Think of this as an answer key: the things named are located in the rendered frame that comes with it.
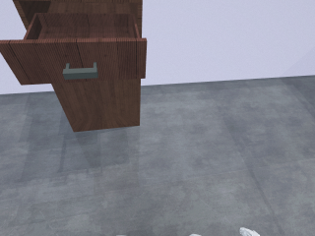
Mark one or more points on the drawer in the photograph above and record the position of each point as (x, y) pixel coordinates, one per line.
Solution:
(52, 40)

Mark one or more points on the handle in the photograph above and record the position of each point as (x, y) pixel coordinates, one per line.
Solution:
(80, 73)

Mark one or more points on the cabinet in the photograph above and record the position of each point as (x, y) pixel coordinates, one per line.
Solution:
(95, 105)

